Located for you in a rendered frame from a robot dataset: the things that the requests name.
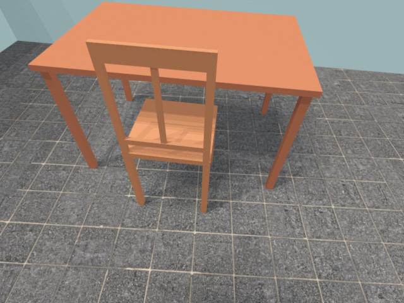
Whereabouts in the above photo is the chair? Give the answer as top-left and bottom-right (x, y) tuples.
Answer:
(86, 39), (218, 213)

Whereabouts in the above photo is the table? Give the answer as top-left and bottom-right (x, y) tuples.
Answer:
(28, 2), (323, 189)

